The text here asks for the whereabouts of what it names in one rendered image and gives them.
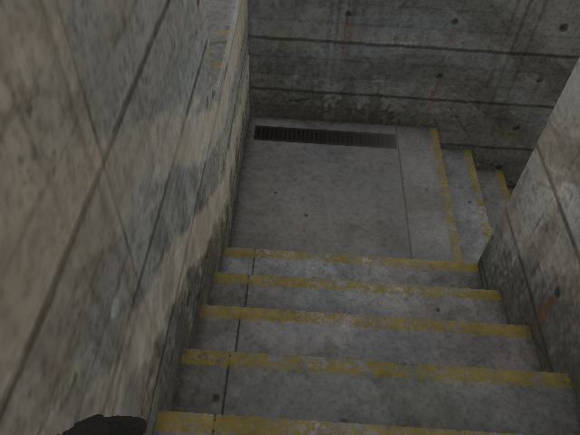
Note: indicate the robot left hand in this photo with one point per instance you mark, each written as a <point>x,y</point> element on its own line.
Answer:
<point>114,425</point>

